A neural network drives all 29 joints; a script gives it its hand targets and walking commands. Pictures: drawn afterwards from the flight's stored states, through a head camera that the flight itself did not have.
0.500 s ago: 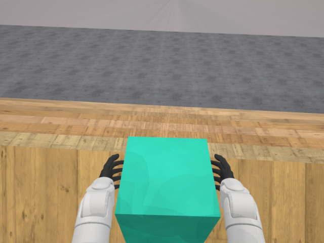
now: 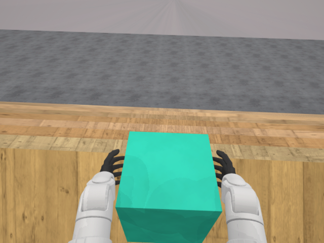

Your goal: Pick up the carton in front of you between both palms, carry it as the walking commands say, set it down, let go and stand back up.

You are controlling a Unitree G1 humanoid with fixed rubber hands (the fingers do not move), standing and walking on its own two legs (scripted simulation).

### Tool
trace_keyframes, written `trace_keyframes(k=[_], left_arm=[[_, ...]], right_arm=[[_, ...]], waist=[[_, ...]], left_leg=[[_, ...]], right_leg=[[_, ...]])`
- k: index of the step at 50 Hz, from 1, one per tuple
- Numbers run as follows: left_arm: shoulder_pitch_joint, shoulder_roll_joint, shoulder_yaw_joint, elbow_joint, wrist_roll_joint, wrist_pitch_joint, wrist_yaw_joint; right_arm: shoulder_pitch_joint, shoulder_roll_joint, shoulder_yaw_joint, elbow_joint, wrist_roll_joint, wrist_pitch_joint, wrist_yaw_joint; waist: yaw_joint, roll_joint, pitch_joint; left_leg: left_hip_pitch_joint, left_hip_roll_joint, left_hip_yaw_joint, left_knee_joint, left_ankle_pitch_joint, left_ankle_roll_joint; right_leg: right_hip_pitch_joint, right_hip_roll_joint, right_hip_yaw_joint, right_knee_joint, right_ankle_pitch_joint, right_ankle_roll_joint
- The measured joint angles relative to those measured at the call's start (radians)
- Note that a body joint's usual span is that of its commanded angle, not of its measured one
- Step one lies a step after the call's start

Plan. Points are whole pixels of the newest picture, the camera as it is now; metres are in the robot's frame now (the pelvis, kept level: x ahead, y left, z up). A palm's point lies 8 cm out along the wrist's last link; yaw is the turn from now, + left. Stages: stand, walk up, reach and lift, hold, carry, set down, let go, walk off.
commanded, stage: hold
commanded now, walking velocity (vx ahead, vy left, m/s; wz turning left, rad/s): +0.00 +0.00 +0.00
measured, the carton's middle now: (166, 189) +0.30 +0.00 -0.02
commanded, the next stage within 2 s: carry in 0.78 s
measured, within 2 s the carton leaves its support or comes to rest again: neither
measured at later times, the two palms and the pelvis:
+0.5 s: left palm (108, 176) +0.29 +0.14 +0.05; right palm (227, 177) +0.30 -0.16 +0.05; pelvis +0.01 +0.00 +0.00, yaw +0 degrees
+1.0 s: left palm (112, 164) +0.31 +0.13 +0.07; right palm (232, 168) +0.31 -0.17 +0.07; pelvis +0.03 -0.01 -0.01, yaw -3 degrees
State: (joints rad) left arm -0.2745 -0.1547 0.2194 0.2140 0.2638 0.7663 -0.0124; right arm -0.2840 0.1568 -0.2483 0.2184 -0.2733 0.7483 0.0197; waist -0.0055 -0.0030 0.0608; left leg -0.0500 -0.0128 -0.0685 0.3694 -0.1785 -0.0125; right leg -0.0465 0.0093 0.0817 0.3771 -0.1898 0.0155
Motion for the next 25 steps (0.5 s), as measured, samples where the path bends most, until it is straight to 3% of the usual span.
trace_keyframes(k=[25], left_arm=[[0.049,0.011,-0.039,-0.042,-0.006,0.011,0.004]], right_arm=[[0.044,-0.01,0.046,-0.038,0.005,0.013,-0.004]], waist=[[0.003,0.002,-0.015]], left_leg=[[0.028,0.007,-0.004,-0.035,-0.001,-0.005]], right_leg=[[0.028,0.005,-0.003,-0.035,0.0,-0.005]])
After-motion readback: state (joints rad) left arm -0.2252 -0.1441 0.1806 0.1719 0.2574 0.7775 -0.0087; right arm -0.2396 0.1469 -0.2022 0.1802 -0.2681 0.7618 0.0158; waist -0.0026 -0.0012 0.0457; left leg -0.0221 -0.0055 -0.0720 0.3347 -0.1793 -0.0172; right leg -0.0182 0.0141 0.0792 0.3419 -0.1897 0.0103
